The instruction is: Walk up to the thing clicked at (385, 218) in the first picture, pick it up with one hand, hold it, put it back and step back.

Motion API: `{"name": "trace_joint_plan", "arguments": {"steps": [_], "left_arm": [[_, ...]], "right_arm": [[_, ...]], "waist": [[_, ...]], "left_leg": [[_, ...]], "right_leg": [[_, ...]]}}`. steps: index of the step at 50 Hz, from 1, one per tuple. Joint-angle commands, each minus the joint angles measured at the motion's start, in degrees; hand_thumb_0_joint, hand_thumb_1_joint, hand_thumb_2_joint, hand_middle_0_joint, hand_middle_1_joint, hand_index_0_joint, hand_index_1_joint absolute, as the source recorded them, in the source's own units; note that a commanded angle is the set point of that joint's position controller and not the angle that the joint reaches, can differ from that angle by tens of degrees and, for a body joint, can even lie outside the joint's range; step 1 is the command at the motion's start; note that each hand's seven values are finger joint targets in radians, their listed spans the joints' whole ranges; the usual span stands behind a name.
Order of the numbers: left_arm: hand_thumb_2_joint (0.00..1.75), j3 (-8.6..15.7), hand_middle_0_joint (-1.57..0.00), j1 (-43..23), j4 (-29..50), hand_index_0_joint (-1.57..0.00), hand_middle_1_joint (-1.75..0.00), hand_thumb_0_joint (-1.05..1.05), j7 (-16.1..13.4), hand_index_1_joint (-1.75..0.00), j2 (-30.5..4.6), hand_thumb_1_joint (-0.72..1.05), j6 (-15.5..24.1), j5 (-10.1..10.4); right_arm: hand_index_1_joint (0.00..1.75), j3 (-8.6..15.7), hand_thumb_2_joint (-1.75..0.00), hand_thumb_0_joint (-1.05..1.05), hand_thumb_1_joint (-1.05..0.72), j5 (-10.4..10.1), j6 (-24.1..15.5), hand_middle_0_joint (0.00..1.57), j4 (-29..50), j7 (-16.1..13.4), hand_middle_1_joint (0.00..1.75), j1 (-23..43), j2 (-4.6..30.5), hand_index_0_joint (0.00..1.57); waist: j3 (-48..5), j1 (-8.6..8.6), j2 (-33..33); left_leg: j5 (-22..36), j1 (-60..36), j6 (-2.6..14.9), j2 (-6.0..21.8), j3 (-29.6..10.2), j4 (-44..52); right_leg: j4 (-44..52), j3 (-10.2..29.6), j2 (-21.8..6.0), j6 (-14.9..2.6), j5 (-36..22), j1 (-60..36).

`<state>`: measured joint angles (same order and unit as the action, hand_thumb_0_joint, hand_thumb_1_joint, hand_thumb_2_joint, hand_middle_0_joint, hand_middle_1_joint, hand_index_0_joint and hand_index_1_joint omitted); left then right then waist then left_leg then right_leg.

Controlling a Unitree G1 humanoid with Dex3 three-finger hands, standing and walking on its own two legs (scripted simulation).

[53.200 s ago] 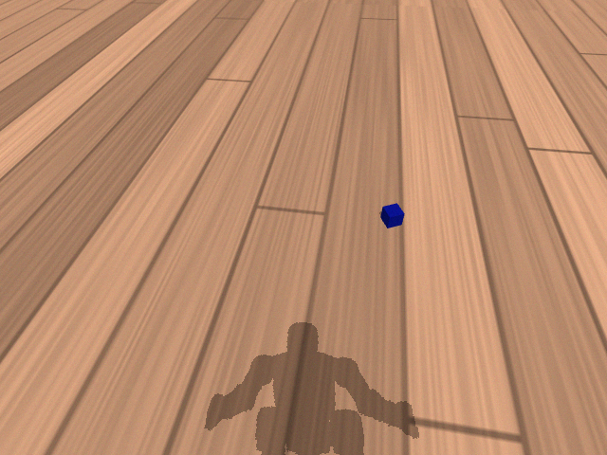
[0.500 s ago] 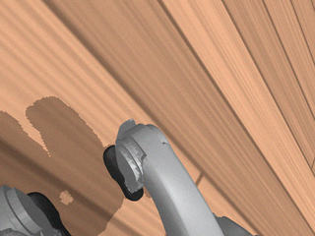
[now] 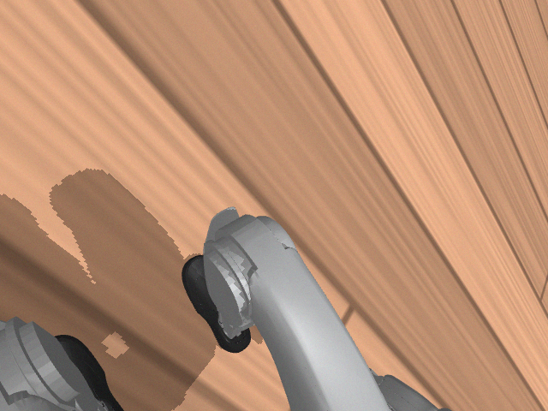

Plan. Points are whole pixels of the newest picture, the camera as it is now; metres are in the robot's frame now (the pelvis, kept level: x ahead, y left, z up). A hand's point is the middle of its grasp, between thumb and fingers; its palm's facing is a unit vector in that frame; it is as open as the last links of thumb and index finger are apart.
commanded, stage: close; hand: left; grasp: from above
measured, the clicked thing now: out of the picture +0.48 +0.32 -0.30
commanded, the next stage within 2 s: go down in 0.30 s
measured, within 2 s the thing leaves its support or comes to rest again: neither
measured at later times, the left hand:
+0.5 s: hand out of the picture +0.47 +0.31 -0.28, palm faces -0.27 -0.36 -0.89, open 13.2 cm
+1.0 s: hand out of the picture +0.47 +0.36 -0.16, palm faces -0.03 -0.39 -0.92, open 13.7 cm
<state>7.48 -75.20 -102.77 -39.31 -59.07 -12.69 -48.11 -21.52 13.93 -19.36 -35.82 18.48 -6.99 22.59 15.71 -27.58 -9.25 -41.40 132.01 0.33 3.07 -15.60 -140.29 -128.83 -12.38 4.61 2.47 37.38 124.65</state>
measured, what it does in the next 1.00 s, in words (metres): stands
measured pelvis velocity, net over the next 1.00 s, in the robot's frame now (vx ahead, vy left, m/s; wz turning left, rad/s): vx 0.01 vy -0.01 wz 0.04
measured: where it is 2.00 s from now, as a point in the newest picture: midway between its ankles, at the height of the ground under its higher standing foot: (166, 360)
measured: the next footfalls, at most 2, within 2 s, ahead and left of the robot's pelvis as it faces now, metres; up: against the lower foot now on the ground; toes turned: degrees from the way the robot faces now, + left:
none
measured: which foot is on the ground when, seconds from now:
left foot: down 0.00-1.00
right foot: down 0.00-1.00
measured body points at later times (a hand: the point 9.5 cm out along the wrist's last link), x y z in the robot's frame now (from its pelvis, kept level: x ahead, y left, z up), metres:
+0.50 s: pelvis +0.00 +0.00 +0.00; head +0.32 +0.11 +0.29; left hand +0.48 +0.33 -0.23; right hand +0.01 -0.24 -0.03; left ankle +0.06 +0.13 -0.30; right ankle +0.12 -0.11 -0.30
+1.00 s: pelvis +0.01 -0.01 +0.02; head +0.27 +0.11 +0.36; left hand +0.48 +0.38 -0.11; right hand +0.03 -0.25 -0.05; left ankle +0.06 +0.13 -0.30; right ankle +0.12 -0.11 -0.30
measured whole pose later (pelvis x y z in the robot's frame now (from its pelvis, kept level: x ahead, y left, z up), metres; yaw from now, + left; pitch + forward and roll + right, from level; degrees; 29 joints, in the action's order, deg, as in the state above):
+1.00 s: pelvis +0.01 -0.01 +0.02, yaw +2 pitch +35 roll -13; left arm 14.6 -70.7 -87.3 -34.8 -48.5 -25.3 -41.6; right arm -12.6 8.0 -16.4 -41.5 20.3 -13.1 20.0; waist 2.7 -20.9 -1.1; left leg -41.2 131.0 -0.4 3.5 -12.7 -135.7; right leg -126.7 -10.2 4.0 1.2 37.8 125.4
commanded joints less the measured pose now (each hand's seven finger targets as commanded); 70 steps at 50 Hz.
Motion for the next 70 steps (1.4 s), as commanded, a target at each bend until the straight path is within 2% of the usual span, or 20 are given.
{"name": "trace_joint_plan", "arguments": {"steps": [1,9,16,21,23,27,32,35,39,44,47,51,52,56,57,59,60,61,65,70], "left_arm": [[0.87,-1.01,-0.10,-13.01,4.36,-0.13,-1.03,0.00,-2.23,-0.99,-8.84,-0.35,0.07,-1.03],[0.85,-1.32,-0.10,-14.36,5.35,-0.14,-1.03,0.00,-3.47,-0.99,-6.78,-0.34,-0.41,-0.34],[0.86,-0.01,-0.10,-14.02,5.64,-0.14,-1.03,0.00,-3.06,-0.99,-8.83,-0.34,-0.99,0.87],[0.86,0.22,-0.11,-12.53,6.80,-0.14,-1.04,0.00,-2.07,-0.99,-11.07,-0.34,-0.79,-0.09],[0.93,0.73,-0.10,-13.13,6.28,-0.12,-1.08,0.00,-1.97,-1.06,-11.91,-0.45,-0.53,-0.27],[0.92,1.29,-0.10,-13.89,7.44,-0.12,-1.08,0.00,-2.23,-1.06,-12.08,-0.44,-0.77,-0.71],[0.92,3.48,-0.09,-15.37,11.23,-0.11,-1.08,0.00,-4.13,-1.05,-12.53,-0.45,-2.14,-0.21],[0.94,4.10,-0.09,-16.47,13.15,-0.11,-1.07,0.00,-4.20,-1.05,-9.61,-0.47,-3.70,1.59],[0.94,5.70,-0.09,-14.94,16.63,-0.10,-1.07,0.00,-3.32,-1.05,-7.83,-0.47,-6.81,3.58],[0.93,6.44,-0.09,-13.47,22.52,-0.10,-1.07,0.00,-0.46,-1.05,-4.14,-0.46,-10.71,5.63],[0.94,5.68,-0.09,-12.66,24.02,-0.10,-1.06,0.00,1.97,-1.04,-2.39,-0.47,-12.68,4.75],[0.94,1.93,-0.09,-12.82,27.87,-0.10,-1.06,0.00,6.38,-1.04,4.64,-0.48,-14.70,4.51],[0.95,0.47,-0.09,-12.49,27.62,-0.10,-1.05,0.00,7.39,-1.04,6.85,-0.49,-15.38,4.12],[0.95,-2.94,-0.09,-12.29,24.92,-0.10,-1.06,0.00,10.95,-1.05,13.16,-0.50,-17.18,4.23],[0.94,-2.22,-0.09,-13.63,27.08,-0.10,-1.07,0.00,11.80,-1.05,11.55,-0.48,-17.12,4.42],[0.96,-2.16,-0.09,-16.27,26.62,-0.10,-1.06,0.00,12.94,-1.06,11.97,-0.49,-17.65,5.16],[0.96,-1.27,-0.09,-17.86,28.37,-0.10,-1.07,0.00,13.04,-1.06,10.52,-0.49,-17.76,4.74],[0.97,-1.74,-0.09,-18.45,26.78,-0.10,-1.06,0.00,13.30,-1.05,11.54,-0.50,-18.28,4.89],[0.97,-1.93,-0.10,-18.56,22.97,-0.10,-1.07,0.00,16.19,-1.07,7.74,-0.50,-17.81,2.34],[0.93,-1.35,-0.10,-18.96,22.42,-0.11,-1.10,0.00,18.65,-1.08,4.07,-0.48,-15.95,-0.46]], "right_arm": [[0.30,3.97,-0.89,0.00,-0.86,-0.47,0.21,0.20,-3.20,0.20,0.30,-14.76,18.90,0.20],[0.30,4.60,-0.89,0.00,-0.86,-0.45,0.31,0.20,-2.66,0.60,0.30,-15.01,19.50,0.20],[0.30,4.11,-0.89,0.00,-0.86,-0.46,0.33,0.20,-2.66,0.86,0.30,-15.04,18.97,0.20],[0.30,3.61,-0.89,0.00,-0.87,-0.68,0.79,0.20,-1.85,0.29,0.30,-14.96,18.79,0.20],[0.30,3.69,-0.89,0.00,-0.90,-0.42,0.71,0.20,-2.67,0.16,0.30,-14.85,18.65,0.20],[0.30,3.91,-0.89,0.00,-0.89,-0.57,0.72,0.20,-2.64,0.30,0.30,-15.24,18.16,0.20],[0.30,6.13,-0.89,0.00,-0.90,-0.77,0.64,0.20,-1.30,0.57,0.30,-14.95,19.23,0.20],[0.30,7.91,-0.89,0.00,-0.90,-1.07,0.63,0.20,-2.23,1.26,0.30,-16.70,18.88,0.20],[0.30,10.19,-0.89,0.00,-0.90,-2.81,1.02,0.20,-2.80,1.81,0.30,-17.39,18.05,0.20],[0.30,12.30,-0.89,0.00,-0.90,-5.21,2.18,0.20,-6.15,1.91,0.30,-20.01,15.03,0.20],[0.30,13.80,-0.89,0.00,-0.90,-6.80,2.95,0.20,-8.33,1.52,0.30,-20.61,13.52,0.20],[0.30,17.56,-0.89,0.00,-0.90,-8.33,4.00,0.20,-9.43,0.17,0.30,-18.62,12.19,0.20],[0.30,17.41,-0.89,0.00,-0.90,-8.68,4.47,0.20,-11.58,-0.16,0.30,-19.55,10.83,0.20],[0.30,19.65,-0.89,0.00,-0.90,-9.65,5.54,0.20,-14.17,-1.69,0.30,-19.84,10.62,0.20],[0.30,20.00,-0.89,0.00,-0.90,-9.68,5.83,0.20,-14.54,-2.27,0.30,-19.81,10.56,0.20],[0.30,20.58,-0.89,0.00,-0.89,-10.00,6.27,0.20,-15.23,-3.41,0.30,-19.58,10.38,0.20],[0.30,20.77,-0.89,0.00,-0.89,-10.21,6.66,0.20,-15.28,-3.88,0.30,-19.67,10.29,0.20],[0.30,20.66,-0.89,0.00,-0.89,-10.54,6.92,0.20,-15.39,-4.32,0.30,-19.16,9.72,0.20],[0.30,20.04,-0.90,0.00,-0.90,-10.06,7.43,0.20,-15.77,-5.94,0.30,-18.36,7.55,0.20],[0.30,20.92,-0.90,0.00,-0.90,-9.39,7.70,0.20,-13.24,-7.10,0.30,-18.08,7.21,0.20]], "waist": [[-37.94,-5.40,34.09],[-36.78,-6.22,35.06],[-38.47,-5.49,33.63],[-40.16,-4.87,33.54],[-39.29,-4.64,34.20],[-39.50,-4.39,35.65],[-42.94,-3.67,38.46],[-44.79,-3.70,40.51],[-48.88,-0.01,41.40],[-54.79,3.38,40.03],[-56.61,5.47,38.15],[-57.99,8.13,38.04],[-58.15,8.74,38.00],[-53.54,7.80,32.53],[-54.08,8.24,31.93],[-55.29,8.77,29.61],[-57.78,9.34,30.26],[-57.78,9.44,28.91],[-53.21,8.79,21.85],[-57.64,11.37,20.44]], "left_leg": [[16.09,-28.00,-0.41,2.57,3.17,13.73],[14.85,-30.34,-0.79,2.60,1.68,14.95],[16.05,-27.26,-0.25,2.23,3.50,13.85],[17.20,-27.86,0.14,2.33,4.25,13.19],[16.18,-26.27,0.06,2.28,4.53,13.49],[15.48,-28.31,-0.36,2.40,3.90,14.45],[16.02,-32.16,-0.91,2.85,3.46,15.28],[17.03,-34.87,-1.39,2.86,3.45,16.45],[18.06,-35.33,-1.40,2.53,4.56,16.60],[19.32,-34.10,-0.97,1.41,7.09,17.43],[18.70,-30.88,-0.35,0.90,8.66,16.80],[16.80,-32.24,-0.56,0.26,9.43,20.26],[15.71,-33.57,-0.73,0.29,9.23,21.52],[7.98,-34.10,-0.59,-0.06,7.30,26.40],[6.73,-34.74,-0.42,-0.25,7.06,27.14],[4.13,-35.47,-0.25,-0.53,6.77,29.03],[5.83,-36.68,-0.08,-0.67,7.67,29.15],[6.10,-36.73,0.01,-0.75,8.06,29.22],[8.09,-28.82,1.15,-1.73,12.74,27.74],[8.50,-27.67,1.46,-2.30,15.65,27.83]], "right_leg": [[11.22,-3.98,2.07,-3.00,-18.10,-24.80],[10.89,-4.33,1.76,-3.34,-17.15,-21.19],[11.75,-3.63,1.95,-2.84,-18.20,-24.72],[12.15,-2.84,2.19,-2.48,-19.88,-28.03],[11.91,-2.87,2.32,-2.58,-19.03,-27.96],[11.84,-3.53,2.13,-3.00,-17.47,-26.21],[11.79,-3.28,2.05,-3.18,-18.37,-24.79],[11.78,-3.10,1.70,-3.34,-18.92,-24.03],[12.57,-2.45,1.46,-3.24,-19.42,-23.76],[13.39,-1.07,1.68,-3.04,-20.92,-25.84],[13.65,0.24,2.09,-2.92,-20.75,-25.66],[14.14,1.19,1.88,-3.87,-17.62,-22.44],[14.81,1.24,2.02,-4.17,-16.11,-20.78],[16.20,1.69,1.30,-4.62,-8.78,-14.55],[16.41,2.19,1.05,-4.58,-7.46,-14.20],[17.05,2.80,0.73,-4.68,-5.52,-14.38],[17.68,3.27,0.44,-4.68,-6.68,-15.73],[18.07,3.54,0.31,-4.78,-6.64,-15.46],[21.77,6.52,0.46,-3.90,-6.46,-21.89],[24.95,9.29,0.18,-3.43,-3.69,-29.77]]}}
